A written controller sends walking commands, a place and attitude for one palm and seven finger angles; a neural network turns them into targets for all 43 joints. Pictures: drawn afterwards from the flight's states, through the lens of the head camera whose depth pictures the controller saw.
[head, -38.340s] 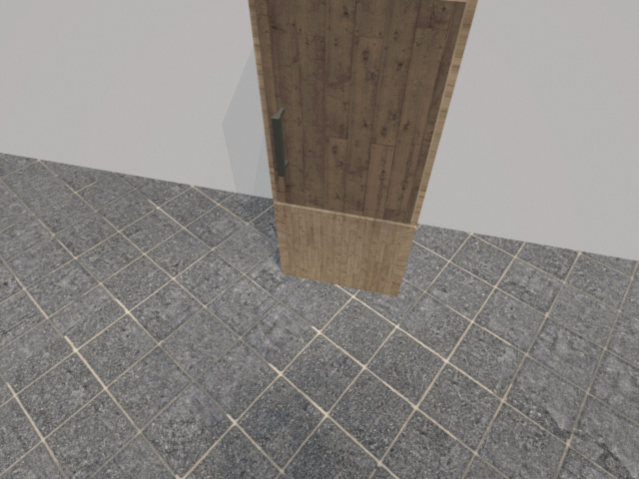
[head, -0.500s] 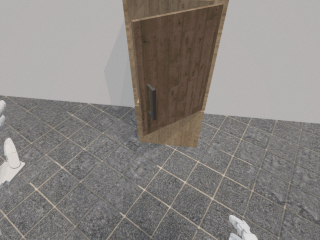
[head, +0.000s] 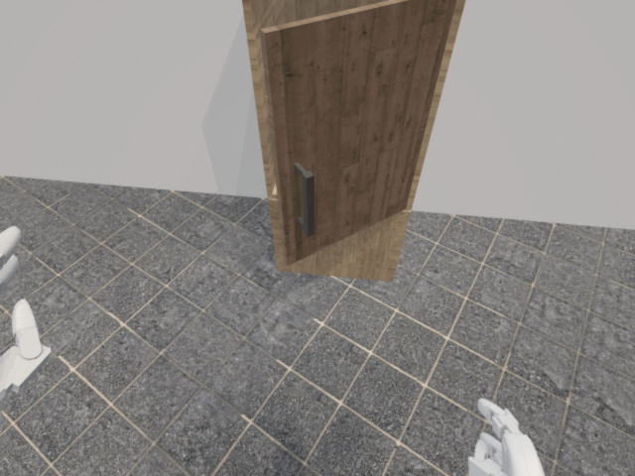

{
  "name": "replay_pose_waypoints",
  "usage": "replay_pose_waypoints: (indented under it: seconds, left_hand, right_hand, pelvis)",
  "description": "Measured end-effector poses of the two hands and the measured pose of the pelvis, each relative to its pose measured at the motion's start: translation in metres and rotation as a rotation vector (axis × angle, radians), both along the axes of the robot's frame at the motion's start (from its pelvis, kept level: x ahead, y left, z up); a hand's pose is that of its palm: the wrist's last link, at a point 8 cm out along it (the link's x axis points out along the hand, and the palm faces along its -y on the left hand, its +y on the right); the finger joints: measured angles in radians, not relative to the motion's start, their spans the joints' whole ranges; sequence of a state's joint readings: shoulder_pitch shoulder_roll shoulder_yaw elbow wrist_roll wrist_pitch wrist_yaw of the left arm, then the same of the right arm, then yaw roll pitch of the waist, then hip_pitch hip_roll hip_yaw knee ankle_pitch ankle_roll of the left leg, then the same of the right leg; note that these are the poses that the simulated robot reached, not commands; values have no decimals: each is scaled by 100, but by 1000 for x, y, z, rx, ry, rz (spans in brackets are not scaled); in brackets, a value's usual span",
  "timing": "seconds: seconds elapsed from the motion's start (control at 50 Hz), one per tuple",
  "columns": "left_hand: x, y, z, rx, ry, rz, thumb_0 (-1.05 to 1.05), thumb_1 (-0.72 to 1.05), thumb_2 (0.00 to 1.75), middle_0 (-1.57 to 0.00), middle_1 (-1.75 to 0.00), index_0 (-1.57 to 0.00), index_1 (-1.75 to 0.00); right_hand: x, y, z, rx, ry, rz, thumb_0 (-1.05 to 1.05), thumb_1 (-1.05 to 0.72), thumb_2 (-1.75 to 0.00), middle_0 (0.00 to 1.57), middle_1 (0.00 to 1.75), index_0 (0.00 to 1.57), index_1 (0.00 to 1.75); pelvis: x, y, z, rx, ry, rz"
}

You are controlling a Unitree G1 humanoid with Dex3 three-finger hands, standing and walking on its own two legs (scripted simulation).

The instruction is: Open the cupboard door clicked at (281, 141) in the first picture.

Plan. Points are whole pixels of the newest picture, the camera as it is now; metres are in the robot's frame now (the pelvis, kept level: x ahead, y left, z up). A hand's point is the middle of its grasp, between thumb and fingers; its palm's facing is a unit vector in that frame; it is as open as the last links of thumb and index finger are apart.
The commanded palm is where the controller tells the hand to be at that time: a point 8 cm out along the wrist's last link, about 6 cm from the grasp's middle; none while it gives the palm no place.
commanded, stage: stop stepping back and stand still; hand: left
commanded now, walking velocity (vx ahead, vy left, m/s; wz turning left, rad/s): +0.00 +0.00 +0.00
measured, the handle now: (304, 201) +0.68 +0.07 -0.11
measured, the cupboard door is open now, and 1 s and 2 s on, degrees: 39 39 39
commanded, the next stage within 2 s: let the arm hang, fingers relaxed in 0.44 s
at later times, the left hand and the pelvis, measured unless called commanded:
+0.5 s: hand (19, 338) +0.21 +0.29 +0.15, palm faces +0.37 -0.79 -0.49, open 7.4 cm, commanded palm +0.15 +0.33 +0.17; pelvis +0.01 +0.03 +0.00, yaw +0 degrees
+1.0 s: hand out of the picture -0.01 +0.20 -0.17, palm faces -0.01 -0.98 -0.22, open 7.1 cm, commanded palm none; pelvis -0.03 +0.01 +0.00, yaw +1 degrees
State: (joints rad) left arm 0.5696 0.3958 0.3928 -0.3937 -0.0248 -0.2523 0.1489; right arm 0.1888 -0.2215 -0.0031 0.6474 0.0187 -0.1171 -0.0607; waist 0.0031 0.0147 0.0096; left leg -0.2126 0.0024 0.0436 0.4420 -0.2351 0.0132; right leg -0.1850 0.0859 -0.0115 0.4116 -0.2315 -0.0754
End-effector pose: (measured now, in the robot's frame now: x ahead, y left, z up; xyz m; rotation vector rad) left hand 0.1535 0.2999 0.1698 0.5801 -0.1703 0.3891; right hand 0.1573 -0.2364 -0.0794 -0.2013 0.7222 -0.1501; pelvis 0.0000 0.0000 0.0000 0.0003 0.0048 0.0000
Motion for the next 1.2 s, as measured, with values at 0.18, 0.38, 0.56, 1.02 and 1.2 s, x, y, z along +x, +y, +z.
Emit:
replay_pose_waypoints:
  seconds: [0.18,0.38,0.56,1.02,1.2]
  left_hand:
    - [16,18,2,-26,-14,-11,1,89,90,-21,-30,-21,-31]
    - [19,31,-1,-32,21,-17,1,89,90,-21,-30,-21,-31]
    - [11,31,-7,-19,48,-33,1,89,90,-21,-30,-21,-31]
    - [-175,-45,-310,-571,1444,228,-1,96,90,-21,-30,-21,-30]
    - [-180,-30,-294,-524,1467,316,0,92,90,-20,-30,-20,-30]
  right_hand:
    - [32,46,10,32,-51,62,1,-91,-90,20,30,20,30]
    - [16,50,4,8,15,37,1,-91,-90,20,30,20,30]
    - [-8,36,-4,-2,49,14,1,-91,-90,20,30,20,30]
    - [-196,-15,-54,-20,706,-89,1,-91,-90,20,30,20,30]
    - [-200,6,-71,66,733,-78,1,-91,-90,20,30,20,30]
  pelvis:
    - [11,19,1,-3,18,-3]
    - [12,32,1,-4,26,-2]
    - [1,33,0,-9,25,7]
    - [-28,8,-1,1,-26,16]
    - [-23,8,1,2,-24,17]
